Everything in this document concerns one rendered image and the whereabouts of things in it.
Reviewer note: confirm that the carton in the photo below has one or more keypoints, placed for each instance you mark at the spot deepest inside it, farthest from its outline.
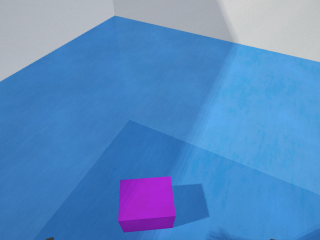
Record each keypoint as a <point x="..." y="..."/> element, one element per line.
<point x="146" y="204"/>

